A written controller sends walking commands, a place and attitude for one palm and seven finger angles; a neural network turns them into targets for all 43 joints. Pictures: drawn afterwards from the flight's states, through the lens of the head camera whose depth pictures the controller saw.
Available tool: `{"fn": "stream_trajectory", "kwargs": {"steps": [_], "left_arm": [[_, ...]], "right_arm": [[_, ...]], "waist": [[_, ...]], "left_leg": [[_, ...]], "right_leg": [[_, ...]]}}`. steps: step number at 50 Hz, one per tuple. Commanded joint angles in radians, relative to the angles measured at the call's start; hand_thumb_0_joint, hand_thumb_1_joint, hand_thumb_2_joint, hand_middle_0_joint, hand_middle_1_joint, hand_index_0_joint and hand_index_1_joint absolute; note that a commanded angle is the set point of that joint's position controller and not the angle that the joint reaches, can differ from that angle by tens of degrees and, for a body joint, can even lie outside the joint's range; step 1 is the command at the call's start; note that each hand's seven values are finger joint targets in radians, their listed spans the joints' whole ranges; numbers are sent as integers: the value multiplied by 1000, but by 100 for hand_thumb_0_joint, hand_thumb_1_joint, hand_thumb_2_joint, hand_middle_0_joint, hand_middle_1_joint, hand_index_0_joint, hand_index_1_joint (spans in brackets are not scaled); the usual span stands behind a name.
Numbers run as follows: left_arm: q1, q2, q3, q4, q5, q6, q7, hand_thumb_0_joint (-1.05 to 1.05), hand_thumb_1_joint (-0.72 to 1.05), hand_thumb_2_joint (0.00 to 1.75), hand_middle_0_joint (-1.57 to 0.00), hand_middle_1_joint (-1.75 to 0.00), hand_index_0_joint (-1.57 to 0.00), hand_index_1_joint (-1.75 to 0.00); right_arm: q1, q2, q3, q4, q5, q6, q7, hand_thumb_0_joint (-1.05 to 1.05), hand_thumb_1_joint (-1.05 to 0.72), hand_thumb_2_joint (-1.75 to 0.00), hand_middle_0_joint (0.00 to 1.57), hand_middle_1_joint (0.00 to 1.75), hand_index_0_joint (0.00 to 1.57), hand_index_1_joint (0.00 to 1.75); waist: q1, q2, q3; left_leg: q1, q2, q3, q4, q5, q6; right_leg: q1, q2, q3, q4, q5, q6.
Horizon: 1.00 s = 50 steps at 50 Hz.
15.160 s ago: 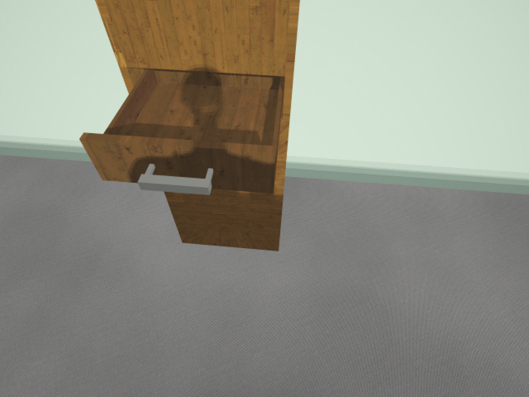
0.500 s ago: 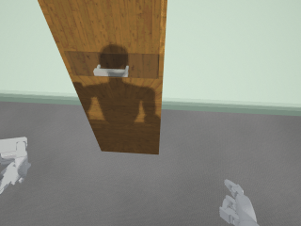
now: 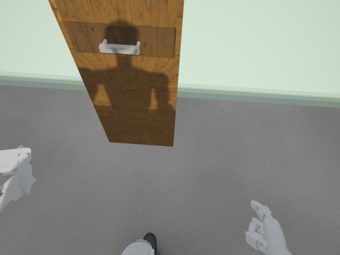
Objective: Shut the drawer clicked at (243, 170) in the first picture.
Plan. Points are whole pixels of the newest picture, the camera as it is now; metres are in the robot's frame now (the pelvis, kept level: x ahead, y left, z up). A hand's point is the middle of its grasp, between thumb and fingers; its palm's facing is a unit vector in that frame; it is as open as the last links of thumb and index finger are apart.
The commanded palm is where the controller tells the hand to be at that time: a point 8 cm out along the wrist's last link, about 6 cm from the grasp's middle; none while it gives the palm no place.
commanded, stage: step back with the hand held close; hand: left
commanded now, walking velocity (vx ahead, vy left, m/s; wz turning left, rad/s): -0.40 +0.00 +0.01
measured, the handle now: (120, 45) +0.77 +0.24 +0.01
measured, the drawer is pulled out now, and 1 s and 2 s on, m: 0.00 0.00 0.00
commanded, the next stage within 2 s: stop stepping back and stand still in 0.32 s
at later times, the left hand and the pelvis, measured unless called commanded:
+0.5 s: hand out of the picture +0.10 +0.29 +0.17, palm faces +0.32 -0.84 -0.44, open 3.3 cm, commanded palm +0.02 +0.33 +0.18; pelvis -0.10 +0.05 +0.01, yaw +2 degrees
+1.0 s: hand out of the picture +0.00 +0.31 +0.18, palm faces +0.18 -0.85 -0.49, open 3.3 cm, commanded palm -0.04 +0.37 +0.18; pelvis -0.19 +0.11 -0.01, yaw -5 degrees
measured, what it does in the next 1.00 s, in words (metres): walks backwards: right foot, then left foot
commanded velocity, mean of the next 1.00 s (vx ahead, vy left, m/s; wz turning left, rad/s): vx -0.02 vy -0.07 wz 0.00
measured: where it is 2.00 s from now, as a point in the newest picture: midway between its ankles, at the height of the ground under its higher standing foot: outside the picture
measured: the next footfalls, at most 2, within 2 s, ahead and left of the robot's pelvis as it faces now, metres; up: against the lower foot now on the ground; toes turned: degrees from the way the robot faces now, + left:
right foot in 0.58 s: -0.19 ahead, -0.07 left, +0.00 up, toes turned -3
left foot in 0.68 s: +0.01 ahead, +0.13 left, +0.00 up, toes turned -1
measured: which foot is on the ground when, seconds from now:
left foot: down 0.00-0.56, up 0.58-0.66, down 0.68-0.88, up 0.90-1.00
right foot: down 0.00-0.32, up 0.34-0.56, down 0.58-0.70, up 0.72-0.90, down 0.92-1.00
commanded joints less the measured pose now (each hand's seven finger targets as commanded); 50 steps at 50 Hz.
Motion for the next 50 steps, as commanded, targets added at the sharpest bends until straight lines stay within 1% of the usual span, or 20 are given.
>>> {"fn": "stream_trajectory", "kwargs": {"steps": [1,12,14,17,21,26,28,29,32,34,35,36,37,39,42,43,44,45,47,50], "left_arm": [[78,225,177,-252,-38,-61,14,0,90,90,-140,-160,-140,-160],[-61,174,66,-75,-43,-39,13,0,90,90,-140,-160,-140,-160],[-102,170,48,-79,-34,-45,9,0,90,90,-140,-160,-140,-160],[-124,175,73,-111,-17,-76,2,0,90,90,-140,-160,-140,-160],[-44,198,117,-272,-16,-54,0,0,90,90,-140,-160,-140,-160],[143,204,125,-375,-46,10,18,0,90,90,-140,-160,-140,-160],[96,210,148,-376,-58,35,31,0,90,90,-140,-160,-140,-160],[0,245,177,-402,-62,42,40,0,90,90,-140,-160,-140,-160],[-147,156,88,-205,-56,110,19,0,90,90,-140,-160,-140,-160],[-203,116,53,-99,-34,138,31,0,90,90,-140,-160,-140,-160],[-265,111,43,-110,-32,133,35,0,90,90,-140,-160,-140,-160],[-313,137,47,-128,-22,114,43,0,90,90,-140,-160,-140,-160],[-361,197,78,-172,-17,94,37,0,90,90,-140,-160,-140,-160],[-226,152,54,-209,-24,104,37,0,90,90,-140,-160,-140,-160],[99,157,97,-301,-33,112,33,0,90,90,-140,-160,-140,-160],[215,162,93,-297,-16,100,31,0,90,90,-140,-160,-140,-160],[249,150,76,-316,-15,101,22,0,90,90,-140,-160,-140,-160],[168,144,84,-352,-30,101,13,0,90,90,-140,-160,-140,-160],[-36,297,231,-471,-28,60,19,0,90,90,-140,-160,-140,-160],[-18,179,178,-201,-16,69,60,0,90,90,-140,-160,-140,-160]], "right_arm": [[-26,-122,-62,-187,21,-24,-7,0,-90,-90,20,30,20,30],[-56,-132,-47,-164,10,-1,-22,0,-90,-90,20,30,20,30],[-54,-161,-41,-175,6,-6,-32,0,-90,-90,20,30,20,30],[-62,-196,-53,-194,-14,-19,-33,0,-90,-90,20,30,20,30],[-52,-148,-68,-206,-21,-42,-5,0,-90,-90,20,30,20,30],[5,-97,-48,-180,-7,-56,9,0,-90,-90,20,30,20,30],[13,-102,-46,-138,-11,-32,-4,0,-90,-90,20,30,20,30],[14,-100,-45,-124,-15,-32,-7,0,-90,-90,20,30,20,30],[-18,-120,-56,-116,8,-25,-26,0,-90,-90,20,30,20,30],[-20,-134,-23,-105,9,-28,-51,0,-90,-90,20,30,20,30],[-5,-151,-12,-112,8,-46,-54,0,-90,-90,20,30,20,30],[3,-132,7,-121,4,-64,-46,0,-90,-90,20,30,20,30],[-34,-111,20,-120,-12,-80,-37,0,-90,-90,20,30,20,30],[-39,-112,-6,-148,-15,-85,-17,0,-90,-90,20,30,20,30],[-59,-118,-40,-195,-22,-83,11,0,-90,-90,20,30,20,30],[-22,-111,-38,-190,-10,-67,24,0,-90,-90,20,30,20,30],[17,-92,-42,-177,21,-44,30,0,-90,-90,20,30,20,30],[-14,-95,-50,-176,20,-19,15,0,-90,-90,20,30,20,30],[20,-69,-10,-166,-23,-18,27,0,-90,-90,20,30,20,30],[27,-88,-38,-127,-15,-28,-12,0,-90,-90,20,30,20,30]], "waist": [[-5,-88,-440],[-39,-62,63],[-28,74,100],[-12,269,-49],[35,176,-289],[8,142,-351],[-22,-114,-219],[-32,-122,-168],[-45,-268,-88],[-70,96,78],[-70,372,106],[-63,460,93],[-43,366,72],[17,142,-32],[61,276,-156],[58,107,-158],[29,-310,-139],[-8,-335,-103],[-73,-103,-130],[-45,-66,-91]], "left_leg": [[480,32,2,84,326,29],[351,-12,-88,114,-179,-19],[266,61,-184,-128,-88,11],[-120,262,-456,-490,-725,94],[36,214,-256,-400,-518,68],[464,-8,44,-54,-285,-127],[514,-38,-35,407,-210,-76],[433,2,-80,517,-184,-65],[432,13,-122,423,-268,-48],[350,60,-165,74,-453,-13],[253,148,-385,-218,-680,15],[178,235,-619,-408,-848,-9],[109,239,-668,-458,-853,-95],[84,184,-454,-505,-689,-240],[-77,4,-24,-351,-483,-313],[-98,-61,91,5,-515,-236],[49,-110,76,617,-490,-112],[-44,-79,-60,860,-493,-48],[2,65,-105,821,-402,-45],[213,21,53,298,-467,-2]], "right_leg": [[-4,-145,26,-55,796,120],[-435,-218,87,-295,16,-47],[-304,-63,12,-184,35,9],[173,46,20,246,-51,13],[181,44,-33,371,-179,-13],[-80,-26,-104,-182,-251,-86],[-439,-300,197,-361,-274,-189],[-455,-394,205,-357,-205,-230],[-486,-281,42,-209,-415,-137],[-458,-170,-41,58,-348,-66],[-386,-57,-99,286,-302,-11],[-336,-5,-69,490,-280,-12],[-278,-29,-1,562,-211,-28],[-79,8,-71,479,-208,-27],[329,54,-230,146,-225,-53],[304,-48,-150,7,-212,-122],[-49,-292,145,-189,-227,-204],[-208,-426,327,-285,-256,-237],[-317,-466,201,-204,-209,-217],[-396,-302,54,-133,-567,-112]]}}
